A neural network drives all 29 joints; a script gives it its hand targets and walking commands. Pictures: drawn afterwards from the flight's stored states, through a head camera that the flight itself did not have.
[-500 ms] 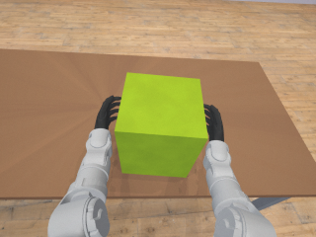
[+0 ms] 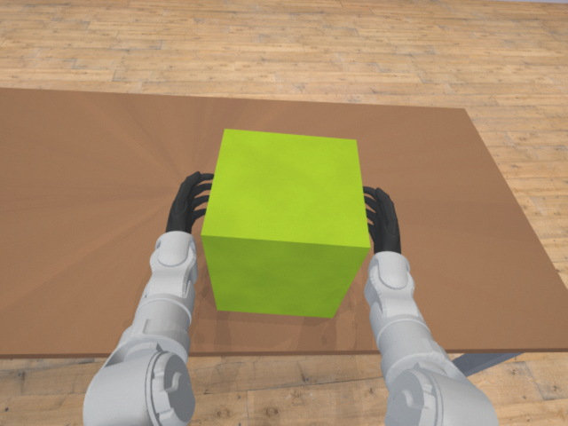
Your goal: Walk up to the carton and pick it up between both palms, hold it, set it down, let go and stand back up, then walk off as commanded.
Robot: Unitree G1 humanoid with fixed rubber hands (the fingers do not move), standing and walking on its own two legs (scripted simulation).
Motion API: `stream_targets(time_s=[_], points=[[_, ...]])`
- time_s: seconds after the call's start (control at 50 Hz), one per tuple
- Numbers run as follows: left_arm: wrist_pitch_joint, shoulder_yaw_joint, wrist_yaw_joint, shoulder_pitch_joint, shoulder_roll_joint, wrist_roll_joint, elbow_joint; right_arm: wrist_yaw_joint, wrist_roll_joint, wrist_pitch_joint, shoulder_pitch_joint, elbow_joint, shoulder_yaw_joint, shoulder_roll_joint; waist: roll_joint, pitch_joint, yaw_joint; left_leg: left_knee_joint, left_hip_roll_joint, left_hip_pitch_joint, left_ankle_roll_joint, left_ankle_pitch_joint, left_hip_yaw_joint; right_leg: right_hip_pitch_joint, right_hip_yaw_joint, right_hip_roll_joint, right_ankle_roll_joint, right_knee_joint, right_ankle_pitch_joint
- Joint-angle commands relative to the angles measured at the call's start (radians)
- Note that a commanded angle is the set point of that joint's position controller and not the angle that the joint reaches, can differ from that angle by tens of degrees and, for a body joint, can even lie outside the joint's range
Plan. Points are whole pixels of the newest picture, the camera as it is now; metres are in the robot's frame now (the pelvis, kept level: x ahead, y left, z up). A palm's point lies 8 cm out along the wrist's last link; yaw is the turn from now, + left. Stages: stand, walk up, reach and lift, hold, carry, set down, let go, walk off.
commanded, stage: set down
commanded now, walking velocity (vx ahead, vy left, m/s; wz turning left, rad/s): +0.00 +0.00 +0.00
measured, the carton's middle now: (282, 230) +0.43 +0.01 -0.02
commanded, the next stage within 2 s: none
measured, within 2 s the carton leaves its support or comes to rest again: neither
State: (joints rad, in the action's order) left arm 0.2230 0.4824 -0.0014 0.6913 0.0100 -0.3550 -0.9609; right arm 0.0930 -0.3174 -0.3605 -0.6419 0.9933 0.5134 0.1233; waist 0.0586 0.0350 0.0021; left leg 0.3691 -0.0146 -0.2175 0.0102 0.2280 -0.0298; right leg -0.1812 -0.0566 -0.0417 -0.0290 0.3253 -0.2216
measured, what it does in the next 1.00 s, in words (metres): shifts its weight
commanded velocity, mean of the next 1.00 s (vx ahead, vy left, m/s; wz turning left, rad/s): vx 0.00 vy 0.00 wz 0.00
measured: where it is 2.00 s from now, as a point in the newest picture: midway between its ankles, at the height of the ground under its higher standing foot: outside the picture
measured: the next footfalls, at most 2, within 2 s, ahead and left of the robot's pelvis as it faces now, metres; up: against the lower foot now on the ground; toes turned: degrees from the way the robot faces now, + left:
none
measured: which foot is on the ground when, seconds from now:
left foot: down 0.00-1.00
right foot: down 0.00-1.00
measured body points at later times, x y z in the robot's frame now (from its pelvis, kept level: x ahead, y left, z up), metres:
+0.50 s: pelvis -0.01 +0.01 -0.01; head +0.10 +0.03 +0.43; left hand +0.41 +0.20 -0.02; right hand +0.39 -0.14 -0.02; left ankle -0.03 +0.11 -0.75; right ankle -0.04 -0.09 -0.74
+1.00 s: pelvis -0.05 +0.01 -0.01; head +0.02 +0.02 +0.43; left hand +0.31 +0.21 -0.03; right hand +0.30 -0.18 -0.02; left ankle -0.03 +0.11 -0.75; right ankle -0.04 -0.09 -0.75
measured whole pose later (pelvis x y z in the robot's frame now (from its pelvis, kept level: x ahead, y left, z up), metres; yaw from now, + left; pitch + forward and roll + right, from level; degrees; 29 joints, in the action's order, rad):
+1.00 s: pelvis -0.05 +0.01 -0.01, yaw -1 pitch +14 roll -1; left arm 0.46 0.31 -0.01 0.48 -0.11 -0.05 -1.05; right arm 0.09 0.04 -0.55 -0.51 1.16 0.14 -0.10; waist 0.01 -0.11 0.00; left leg 0.47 -0.01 -0.55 0.01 0.17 -0.02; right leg -0.51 -0.06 -0.04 -0.03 0.41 -0.15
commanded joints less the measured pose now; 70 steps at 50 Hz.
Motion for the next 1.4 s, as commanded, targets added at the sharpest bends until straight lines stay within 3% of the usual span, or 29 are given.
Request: stream_targets(time_s=[0.0, 0.04, 0.1, 0.22, 0.3, 0.36, 0.38, 0.44, 0.52, 0.6, 0.62, 0.66, 0.72, 0.74, 0.78, 0.8, 0.86, 0.88, 0.92, 0.94, 0.96, 1.06, 1.12, 1.14, 1.3, 1.32, 1.34, 1.36, 1.38], points=[[0.028, -0.099, -0.036, 0.356, -0.111, 0.107, -0.046, 0.004, 0.155, 0.009, -0.367, 0.093, -0.292, -0.036, -0.048, -0.388, -0.081, 0.024, 0.016, -0.256, -0.014, -0.31, 0.12, 0.197, 0.049, 0.048, 0.061, 0.097, 0.524], [0.049, -0.137, -0.057, 0.379, -0.183, 0.172, -0.072, 0.018, 0.23, -0.008, -0.377, 0.122, -0.328, -0.113, -0.072, -0.474, -0.08, 0.054, 0.018, -0.263, -0.029, -0.356, 0.118, 0.205, 0.07, 0.042, 0.057, 0.114, 0.581], [0.133, -0.236, -0.07, 0.46, -0.184, 0.271, -0.089, 0.032, 0.275, -0.066, -0.462, 0.086, -0.357, -0.097, -0.068, -0.683, -0.036, 0.126, 0.009, -0.339, -0.053, -0.396, 0.106, 0.214, 0.076, 0.044, 0.065, 0.17, 0.715], [0.251, -0.232, -0.082, 0.474, -0.224, 0.249, -0.085, 0.048, 0.275, -0.159, -0.447, 0.104, -0.353, -0.15, -0.145, -1.005, -0.02, 0.186, 0.012, -0.353, -0.092, -0.576, 0.09, 0.266, 0.084, 0.039, 0.055, 0.242, 0.91], [0.273, -0.194, -0.074, 0.425, -0.239, 0.222, -0.134, 0.058, 0.268, -0.209, -0.426, 0.114, -0.366, -0.173, -0.131, -1.065, -0.043, 0.147, -0.012, -0.478, -0.084, -0.519, 0.099, 0.349, 0.096, 0.064, 0.064, 0.276, 1.072], [0.253, -0.206, -0.074, 0.42, -0.228, 0.206, -0.141, 0.05, 0.29, -0.214, -0.425, 0.183, -0.347, -0.202, -0.158, -0.991, -0.02, 0.141, -0.004, -0.384, -0.103, -0.562, 0.078, 0.254, 0.064, 0.028, 0.049, 0.248, 0.922], [0.249, -0.211, -0.063, 0.339, -0.213, 0.208, -0.123, 0.049, 0.311, -0.232, -0.349, 0.187, -0.372, -0.198, -0.162, -0.984, -0.037, 0.18, 0.002, -0.269, -0.12, -0.664, 0.078, 0.222, 0.061, 0.016, 0.044, 0.231, 0.931], [0.234, -0.216, -0.061, 0.338, -0.225, 0.232, -0.122, 0.041, 0.331, -0.243, -0.371, 0.201, -0.376, -0.247, -0.149, -0.91, -0.029, 0.171, -0.004, -0.25, -0.123, -0.644, 0.078, 0.167, 0.049, 0.008, 0.04, 0.211, 0.866], [0.212, -0.261, -0.055, 0.191, -0.176, 0.247, -0.056, 0.028, 0.365, -0.282, -0.264, 0.208, -0.405, -0.283, -0.183, -0.87, -0.025, 0.224, 0.026, -0.01, -0.157, -0.814, 0.049, 0.011, 0.017, -0.035, 0.029, 0.163, 0.739], [0.207, -0.266, -0.046, 0.18, -0.201, 0.258, -0.054, 0.019, 0.404, -0.273, -0.24, 0.214, -0.429, -0.319, -0.158, -0.816, -0.027, 0.215, 0.022, 0.001, -0.14, -0.744, 0.046, -0.016, 0.026, -0.026, 0.023, 0.126, 0.624], [0.211, -0.282, -0.049, 0.148, -0.184, 0.282, -0.039, 0.021, 0.395, -0.276, -0.231, 0.19, -0.418, -0.329, -0.129, -0.822, -0.006, 0.207, 0.023, 0.028, -0.138, -0.727, 0.041, -0.015, 0.022, -0.034, 0.025, 0.112, 0.601], [0.211, -0.291, -0.053, 0.143, -0.195, 0.287, 0.017, 0.013, 0.417, -0.272, -0.227, 0.186, -0.42, -0.344, -0.153, -0.811, -0.012, 0.203, 0.023, 0.028, -0.133, -0.709, 0.042, -0.037, 0.023, -0.033, 0.013, 0.108, 0.541], [0.258, -0.328, -0.052, 0.175, -0.2, 0.328, 0.076, 0.009, 0.419, -0.281, -0.259, 0.09, -0.417, -0.333, -0.124, -0.879, -0.001, 0.217, 0.019, 0.018, -0.126, -0.679, 0.049, -0.041, 0.028, -0.023, 0.022, 0.12, 0.545], [0.251, -0.341, -0.043, 0.03, -0.167, 0.337, 0.123, 0.009, 0.427, -0.295, -0.115, 0.064, -0.446, -0.325, -0.128, -0.869, 0.004, 0.213, 0.019, 0.081, -0.127, -0.756, 0.036, 0.001, 0.025, -0.029, 0.017, 0.115, 0.623], [0.263, -0.355, -0.035, 0.064, -0.184, 0.351, 0.129, 0.003, 0.429, -0.285, -0.141, 0.061, -0.457, -0.341, -0.128, -0.859, 0.01, 0.207, 0.014, 0.028, -0.121, -0.676, 0.039, -0.01, 0.029, -0.015, 0.019, 0.12, 0.576], [0.264, -0.327, -0.024, 0.051, -0.206, 0.339, 0.091, 0.004, 0.443, -0.271, -0.117, 0.067, -0.486, -0.315, -0.111, -0.803, -0.019, 0.195, 0.01, -0.005, -0.107, -0.637, 0.044, 0.013, 0.046, -0.004, 0.024, 0.116, 0.547], [0.28, -0.321, -0.004, 0.034, -0.256, 0.365, 0.059, 0.003, 0.458, -0.239, -0.117, 0.003, -0.522, -0.288, -0.038, -0.765, -0.035, 0.155, -0.003, -0.125, -0.066, -0.458, 0.055, 0.089, 0.074, 0.025, 0.041, 0.126, 0.484], [0.292, -0.323, -0.003, 0.084, -0.282, 0.386, 0.018, 0.001, 0.46, -0.215, -0.163, 0.021, -0.508, -0.295, -0.037, -0.72, -0.024, 0.134, -0.01, -0.189, -0.057, -0.367, 0.06, 0.083, 0.077, 0.036, 0.046, 0.132, 0.403], [0.297, -0.312, -0.003, 0.076, -0.294, 0.402, 0.011, -0.009, 0.481, -0.188, -0.135, 0.017, -0.54, -0.278, -0.024, -0.666, -0.049, 0.115, -0.005, -0.188, -0.04, -0.266, 0.066, 0.048, 0.089, 0.042, 0.045, 0.119, 0.246], [0.291, -0.348, 0.002, 0.049, -0.272, 0.408, 0.021, -0.01, 0.493, -0.182, -0.118, -0.008, -0.544, -0.278, -0.007, -0.646, -0.025, 0.114, 0.0, -0.19, -0.035, -0.239, 0.052, 0.033, 0.076, 0.037, 0.041, 0.114, 0.224], [0.298, -0.328, -0.005, 0.07, -0.301, 0.415, -0.001, -0.009, 0.488, -0.167, -0.127, -0.009, -0.544, -0.269, -0.014, -0.616, -0.044, 0.116, -0.006, -0.22, -0.028, -0.183, 0.067, 0.011, 0.085, 0.038, 0.038, 0.119, 0.124], [0.292, -0.374, -0.003, -0.013, -0.328, 0.452, 0.007, 0.01, 0.505, -0.145, -0.032, -0.052, -0.557, -0.273, -0.031, -0.573, -0.018, 0.121, -0.003, -0.222, -0.024, -0.09, 0.043, 0.005, 0.097, 0.045, 0.03, 0.119, -0.014], [0.282, -0.386, 0.001, -0.043, -0.33, 0.489, 0.02, 0.013, 0.516, -0.13, -0.015, -0.095, -0.569, -0.251, -0.022, -0.542, -0.032, 0.116, 0.0, -0.22, -0.021, -0.037, 0.035, 0.006, 0.109, 0.047, 0.019, 0.112, -0.103], [0.28, -0.406, 0.005, -0.097, -0.315, 0.489, 0.063, 0.018, 0.503, -0.131, 0.053, -0.085, -0.555, -0.258, -0.045, -0.537, -0.005, 0.116, 0.001, -0.21, -0.026, -0.053, 0.028, 0.009, 0.107, 0.047, 0.014, 0.11, -0.081], [0.277, -0.418, 0.012, -0.188, -0.32, 0.503, 0.213, 0.016, 0.495, -0.151, 0.118, -0.251, -0.551, -0.238, -0.087, -0.574, -0.043, 0.116, 0.007, -0.144, -0.052, -0.052, 0.025, 0.023, 0.099, 0.038, 0.006, 0.122, -0.075], [0.281, -0.422, 0.013, -0.264, -0.305, 0.505, 0.254, 0.013, 0.49, -0.159, 0.214, -0.263, -0.56, -0.218, -0.054, -0.565, -0.027, 0.112, 0.012, -0.11, -0.043, -0.055, 0.019, 0.046, 0.099, 0.035, 0.009, 0.112, -0.06], [0.271, -0.404, 0.017, -0.319, -0.313, 0.477, 0.283, 0.018, 0.49, -0.169, 0.265, -0.267, -0.56, -0.22, -0.079, -0.52, -0.048, 0.107, 0.011, -0.088, -0.049, -0.061, 0.02, 0.058, 0.107, 0.039, 0.006, 0.105, -0.043], [0.261, -0.434, 0.02, -0.399, -0.272, 0.471, 0.33, 0.01, 0.488, -0.177, 0.365, -0.256, -0.558, -0.218, -0.083, -0.496, -0.027, 0.087, 0.018, -0.052, -0.052, -0.072, 0.008, 0.075, 0.098, 0.032, 0.003, 0.091, -0.013], [0.263, -0.414, 0.02, -0.402, -0.286, 0.473, 0.356, 0.006, 0.484, -0.179, 0.355, -0.282, -0.562, -0.23, -0.09, -0.501, -0.04, 0.089, 0.015, -0.061, -0.059, -0.08, 0.011, 0.071, 0.091, 0.033, 0.001, 0.096, -0.012]])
